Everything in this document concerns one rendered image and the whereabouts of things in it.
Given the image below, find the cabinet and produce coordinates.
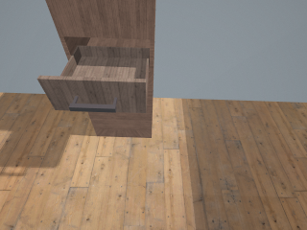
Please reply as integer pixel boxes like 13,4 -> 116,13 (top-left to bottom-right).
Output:
45,0 -> 156,138

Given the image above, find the drawer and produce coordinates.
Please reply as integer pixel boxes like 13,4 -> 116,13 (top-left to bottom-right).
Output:
37,45 -> 150,113

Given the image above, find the handle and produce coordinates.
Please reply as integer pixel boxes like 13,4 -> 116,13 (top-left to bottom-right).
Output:
69,96 -> 118,113

